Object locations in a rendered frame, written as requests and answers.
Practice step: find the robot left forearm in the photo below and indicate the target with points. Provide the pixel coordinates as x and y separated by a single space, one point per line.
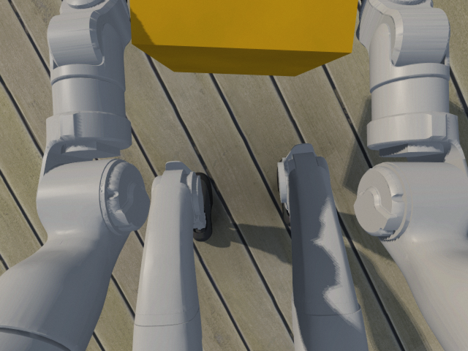
86 46

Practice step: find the robot left upper arm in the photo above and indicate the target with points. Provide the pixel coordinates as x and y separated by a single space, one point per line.
52 300

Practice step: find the right robot foot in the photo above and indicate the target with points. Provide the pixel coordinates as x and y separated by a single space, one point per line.
286 215

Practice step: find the robot right upper arm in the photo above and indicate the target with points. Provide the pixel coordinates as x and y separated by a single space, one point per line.
419 212

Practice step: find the robot right forearm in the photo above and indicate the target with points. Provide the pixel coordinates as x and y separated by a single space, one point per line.
409 72

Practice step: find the carton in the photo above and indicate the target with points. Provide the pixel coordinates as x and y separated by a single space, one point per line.
244 37

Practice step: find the robot left thigh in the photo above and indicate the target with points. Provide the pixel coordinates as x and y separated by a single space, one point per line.
167 316

